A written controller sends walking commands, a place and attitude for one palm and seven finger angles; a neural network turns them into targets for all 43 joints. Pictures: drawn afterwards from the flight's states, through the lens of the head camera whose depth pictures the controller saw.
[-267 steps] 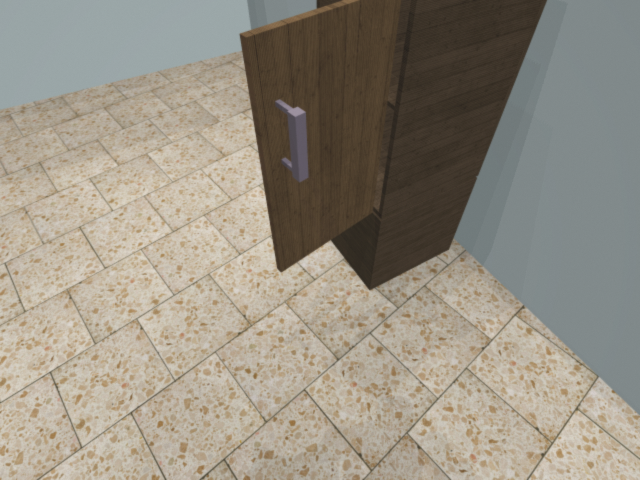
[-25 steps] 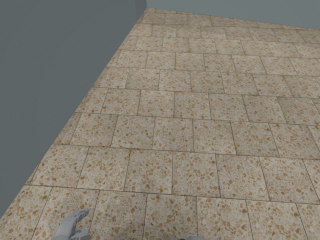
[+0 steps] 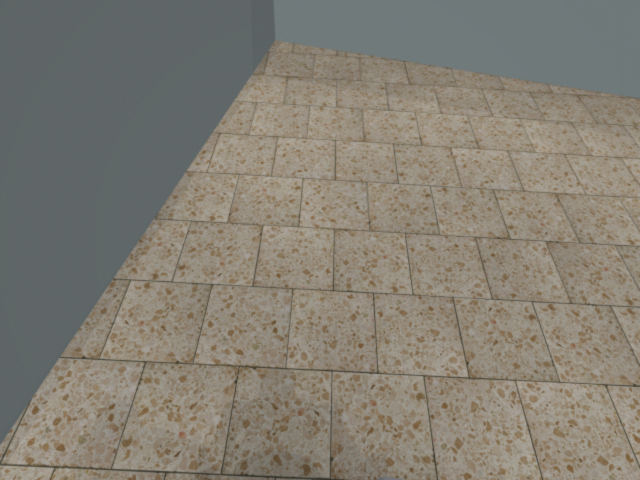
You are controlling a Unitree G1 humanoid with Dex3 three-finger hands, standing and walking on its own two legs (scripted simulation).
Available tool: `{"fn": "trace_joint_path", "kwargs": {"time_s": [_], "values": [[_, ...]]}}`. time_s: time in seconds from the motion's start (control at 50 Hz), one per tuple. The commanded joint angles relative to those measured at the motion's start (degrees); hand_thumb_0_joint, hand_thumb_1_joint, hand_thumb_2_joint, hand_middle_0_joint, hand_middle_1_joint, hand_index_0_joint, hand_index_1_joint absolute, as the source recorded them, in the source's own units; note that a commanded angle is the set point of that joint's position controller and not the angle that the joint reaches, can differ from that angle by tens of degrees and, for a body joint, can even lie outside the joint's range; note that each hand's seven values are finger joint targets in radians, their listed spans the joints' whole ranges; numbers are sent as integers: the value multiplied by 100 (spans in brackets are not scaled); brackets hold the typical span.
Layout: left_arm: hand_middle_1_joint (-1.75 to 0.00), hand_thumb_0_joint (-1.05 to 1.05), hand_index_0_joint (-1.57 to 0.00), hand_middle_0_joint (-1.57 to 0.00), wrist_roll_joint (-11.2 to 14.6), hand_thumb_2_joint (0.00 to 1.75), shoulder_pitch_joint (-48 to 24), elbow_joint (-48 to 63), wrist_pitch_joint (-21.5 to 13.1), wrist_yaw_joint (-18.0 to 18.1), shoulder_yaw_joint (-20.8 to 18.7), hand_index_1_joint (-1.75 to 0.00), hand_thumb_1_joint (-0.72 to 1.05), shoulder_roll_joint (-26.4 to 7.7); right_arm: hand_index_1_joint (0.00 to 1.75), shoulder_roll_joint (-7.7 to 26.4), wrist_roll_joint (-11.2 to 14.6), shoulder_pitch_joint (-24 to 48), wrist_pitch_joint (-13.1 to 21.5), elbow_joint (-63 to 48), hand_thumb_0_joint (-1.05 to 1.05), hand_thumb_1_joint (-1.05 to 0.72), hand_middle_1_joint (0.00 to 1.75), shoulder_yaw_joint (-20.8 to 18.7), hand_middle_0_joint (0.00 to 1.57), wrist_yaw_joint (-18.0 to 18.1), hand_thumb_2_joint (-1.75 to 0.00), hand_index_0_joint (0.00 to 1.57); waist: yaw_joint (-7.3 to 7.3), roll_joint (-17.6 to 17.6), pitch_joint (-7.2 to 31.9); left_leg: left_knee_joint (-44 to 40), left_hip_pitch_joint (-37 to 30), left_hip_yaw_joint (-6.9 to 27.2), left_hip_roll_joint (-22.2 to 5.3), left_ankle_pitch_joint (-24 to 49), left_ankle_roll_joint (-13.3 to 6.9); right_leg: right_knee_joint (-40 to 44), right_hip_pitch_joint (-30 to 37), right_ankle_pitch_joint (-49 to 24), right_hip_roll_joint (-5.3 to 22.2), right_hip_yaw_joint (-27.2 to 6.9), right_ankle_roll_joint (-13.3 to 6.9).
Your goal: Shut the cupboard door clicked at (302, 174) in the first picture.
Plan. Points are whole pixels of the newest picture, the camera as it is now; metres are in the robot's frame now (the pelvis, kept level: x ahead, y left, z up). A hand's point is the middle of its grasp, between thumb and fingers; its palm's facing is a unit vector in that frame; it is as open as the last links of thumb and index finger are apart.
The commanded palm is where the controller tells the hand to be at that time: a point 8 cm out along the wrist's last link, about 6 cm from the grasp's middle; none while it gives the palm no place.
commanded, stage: walk to a spot facing it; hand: left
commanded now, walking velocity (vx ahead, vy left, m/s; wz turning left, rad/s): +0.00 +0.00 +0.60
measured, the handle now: out of the picture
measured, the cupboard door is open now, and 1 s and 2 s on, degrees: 100 100 100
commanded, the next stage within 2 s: none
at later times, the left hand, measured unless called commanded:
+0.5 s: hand out of the picture +0.14 +0.21 -0.18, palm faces +0.32 -0.91 -0.25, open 7.4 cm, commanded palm none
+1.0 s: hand out of the picture +0.06 +0.10 -0.18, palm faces +0.64 -0.74 -0.23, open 7.4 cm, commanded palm none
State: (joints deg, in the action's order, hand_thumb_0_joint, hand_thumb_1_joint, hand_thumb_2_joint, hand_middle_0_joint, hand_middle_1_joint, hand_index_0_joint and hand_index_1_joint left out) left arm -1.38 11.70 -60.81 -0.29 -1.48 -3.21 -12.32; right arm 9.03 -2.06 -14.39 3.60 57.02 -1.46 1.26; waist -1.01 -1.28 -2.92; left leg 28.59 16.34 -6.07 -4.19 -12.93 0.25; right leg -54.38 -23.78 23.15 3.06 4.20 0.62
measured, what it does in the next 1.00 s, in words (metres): walks ahead, turning left: right foot, then left foot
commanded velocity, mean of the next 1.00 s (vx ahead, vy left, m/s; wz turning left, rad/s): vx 0.00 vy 0.00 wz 0.60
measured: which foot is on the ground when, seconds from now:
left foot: down 0.00-0.10, up 0.12-0.32, down 0.34-0.62, up 0.64-0.98, down 1.00-1.00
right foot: up 0.00-0.08, down 0.10-0.34, up 0.36-0.62, down 0.64-0.98, up 1.00-1.00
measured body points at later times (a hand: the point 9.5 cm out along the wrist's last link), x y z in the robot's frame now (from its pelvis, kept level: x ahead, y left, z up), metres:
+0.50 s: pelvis +0.12 -0.03 -0.01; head +0.16 +0.00 +0.43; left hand +0.12 +0.25 -0.16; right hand +0.28 -0.25 -0.14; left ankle +0.11 +0.10 -0.74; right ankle +0.11 -0.17 -0.67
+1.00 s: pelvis +0.17 -0.07 -0.01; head +0.22 -0.03 +0.43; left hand +0.03 +0.14 -0.16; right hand +0.44 -0.18 -0.14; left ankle +0.10 +0.02 -0.74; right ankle +0.19 -0.17 -0.73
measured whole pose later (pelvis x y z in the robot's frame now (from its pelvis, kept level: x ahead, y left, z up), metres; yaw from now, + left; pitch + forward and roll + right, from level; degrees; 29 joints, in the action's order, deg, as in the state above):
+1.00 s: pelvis +0.17 -0.07 -0.01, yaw +39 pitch +1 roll +1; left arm -1.0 16.3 -53.9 0.8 0.3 -2.8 -11.9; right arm 14.1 -1.0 -2.9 -3.0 50.0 -2.8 -1.8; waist 0.7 -1.8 -6.2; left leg 31.8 16.7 -7.0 -1.2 -13.7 0.2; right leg -40.8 -14.8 24.1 8.9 15.5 1.2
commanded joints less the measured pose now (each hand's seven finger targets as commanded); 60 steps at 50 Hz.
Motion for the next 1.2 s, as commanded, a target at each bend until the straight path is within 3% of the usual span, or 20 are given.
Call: {"fn": "trace_joint_path", "kwargs": {"time_s": [0.0,0.04,0.08,0.1,0.18,0.28,0.3,0.32,0.34,0.46,0.56,0.58,0.6,0.62,0.72,0.9,0.94,0.96,0.98,1.18], "values": [[-30,0,-20,-20,36,90,189,335,-184,34,41,-30,90,-62,30,1109,80,-362,-84,46,0,-90,30,-244,20,30,-90,20,124,779,686,-617,-111,934,-861,2142,-628,2051,1246,-911,-179,296,145],[-30,0,-20,-20,31,90,418,319,-208,106,-83,-30,90,-481,30,943,137,-76,-183,-30,0,-90,30,-239,20,-21,-90,20,303,272,543,-262,781,813,-405,572,-204,2897,2131,-1356,263,-210,73],[-30,0,-20,-20,-11,90,734,318,-156,169,-262,-30,90,-1312,30,601,124,-21,-300,-234,0,-90,30,-202,20,-99,-90,20,451,-1302,612,1461,1374,-18,343,-1883,222,3856,2168,-1399,2270,-1773,-726],[-30,0,-20,-20,-19,90,643,372,-146,201,-273,-30,90,-1246,30,586,116,214,-342,-293,0,-90,30,-241,20,-100,-90,20,539,-1243,452,2459,1534,142,254,-2206,222,3870,2009,-2083,2435,-1816,-1005],[-30,0,-20,-20,-25,90,280,466,-152,306,-221,-30,90,-819,30,423,150,370,-399,-272,0,-90,30,-202,20,-156,-90,20,297,-1096,332,2407,1616,207,-99,-1840,314,3048,2322,-4908,1958,-230,-775],[-30,0,-20,-20,53,90,-42,710,-100,267,-258,-30,90,-947,30,624,77,-121,-441,-288,0,-90,30,-226,20,-231,-90,20,-136,-536,496,88,-225,-373,293,318,189,1838,1469,-4246,1522,669,-122],[-30,0,-20,-20,87,90,-80,868,-72,247,-229,-30,90,-782,30,1081,29,-578,-394,-240,0,-90,30,-346,20,-213,-90,20,-347,446,930,-248,-1156,512,-396,1893,-154,795,733,-2991,1152,827,181],[-30,0,-20,-20,148,90,-224,1154,-30,232,-131,-30,90,-419,30,1783,3,-993,-368,-261,0,-90,30,-503,20,-171,-90,20,-540,2176,1117,-519,-1772,2738,-2021,4450,-1158,-732,-678,1336,308,677,540],[-30,0,-20,-20,67,90,-572,1379,48,289,-99,-30,90,-564,30,1909,28,-1171,-420,-221,0,-90,30,-519,20,-133,-90,20,-612,1073,1162,-448,-1534,2877,-2283,3838,-1433,-1361,-702,1662,269,-152,394],[-30,0,-20,-20,74,90,-475,1201,184,165,-157,-30,90,-474,30,1608,15,273,-402,-690,0,-90,30,-442,20,-24,-90,20,-40,1215,588,-696,-397,1646,-1141,2108,-821,-352,-348,428,156,-281,412],[-30,0,-20,-20,69,90,149,1179,117,165,-181,-30,90,-575,30,1717,48,792,-542,-928,0,-90,30,-542,20,-91,-90,20,222,1011,640,-367,487,1789,-735,817,-585,2011,1256,-458,-230,44,335],[-30,0,-20,-20,37,90,454,1159,63,195,-242,-30,90,-807,30,1535,97,939,-562,-1019,0,-90,30,-526,20,-115,-90,20,391,469,664,124,942,1578,-353,105,-312,3030,1809,-762,88,-243,266],[-30,0,-20,-20,-60,90,607,1166,-3,259,-359,-30,90,-1416,30,1068,155,915,-581,-1177,0,-90,30,-465,20,-172,-90,20,451,-1378,537,1530,2027,693,512,-1423,189,4025,2234,-556,1699,-2102,-280],[-30,0,-20,-20,-44,90,480,1269,12,277,-339,-30,90,-1664,30,1149,114,1079,-582,-1293,0,-90,30,-464,20,-214,-90,20,518,-1725,449,3097,1886,633,543,-2361,229,4232,1483,-904,2638,-2629,-891],[-30,0,-20,-20,-2,90,54,1346,-78,322,-143,-30,90,-858,30,889,108,1014,-668,-995,0,-90,30,-376,20,-282,-90,20,123,-1195,381,3522,1774,439,188,-1447,418,3231,1940,-4252,1545,-405,-651],[-30,0,-20,-20,12,90,511,1043,-77,310,-277,-30,90,-1183,30,810,144,1140,-582,-1013,0,-90,30,-244,20,-286,-90,20,199,-1060,720,567,319,-220,442,-723,191,2321,2351,-5360,1740,237,-476],[-30,0,-20,-20,72,90,244,1127,-71,273,-270,-30,90,-1125,30,1195,89,418,-525,-835,0,-90,30,-365,20,-259,-90,20,-244,-396,1103,-396,-1364,138,44,1031,-83,1000,1255,-4321,1544,623,-27],[-30,0,-20,-20,123,90,138,1383,-33,224,-196,-30,90,-750,30,1915,38,-55,-479,-783,0,-90,30,-541,20,-222,-90,20,-494,1526,1303,-438,-2470,2346,-1662,3513,-994,-426,-568,-107,661,758,453],[-30,0,-20,-20,65,90,-192,1607,50,264,-137,-30,90,-751,30,2169,91,-330,-550,-670,0,-90,30,-585,20,-195,-90,20,-551,1448,1192,-485,-2212,2725,-2308,4150,-1609,-1229,-1066,1561,420,91,453],[-30,0,-20,-20,55,90,76,1301,169,153,-187,-30,90,-595,30,1754,36,971,-570,-974,0,-90,30,-540,20,-106,-90,20,142,1148,433,-628,349,1899,-733,513,-697,1270,791,-9,-156,24,377]]}}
